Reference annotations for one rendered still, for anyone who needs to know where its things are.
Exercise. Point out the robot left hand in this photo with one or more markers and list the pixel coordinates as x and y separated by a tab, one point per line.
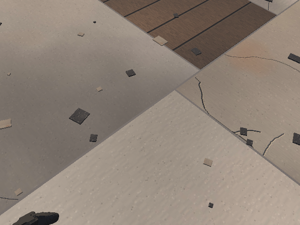
42	218

